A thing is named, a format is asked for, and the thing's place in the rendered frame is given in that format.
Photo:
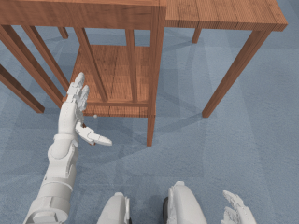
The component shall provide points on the left robot hand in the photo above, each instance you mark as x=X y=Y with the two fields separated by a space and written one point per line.
x=71 y=113

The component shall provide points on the table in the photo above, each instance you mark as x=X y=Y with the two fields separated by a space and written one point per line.
x=259 y=16

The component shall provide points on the right robot thigh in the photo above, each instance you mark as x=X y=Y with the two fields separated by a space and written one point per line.
x=188 y=210

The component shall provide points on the left robot thigh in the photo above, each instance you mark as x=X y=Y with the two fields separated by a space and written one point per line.
x=116 y=211

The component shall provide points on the robot thigh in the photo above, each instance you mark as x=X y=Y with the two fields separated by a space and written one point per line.
x=188 y=210
x=116 y=211

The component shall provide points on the chair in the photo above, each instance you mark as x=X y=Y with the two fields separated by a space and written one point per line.
x=122 y=80

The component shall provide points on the robot left forearm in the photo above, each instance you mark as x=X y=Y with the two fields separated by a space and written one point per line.
x=52 y=203

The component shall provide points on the right robot hand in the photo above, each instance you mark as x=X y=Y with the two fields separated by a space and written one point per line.
x=242 y=215

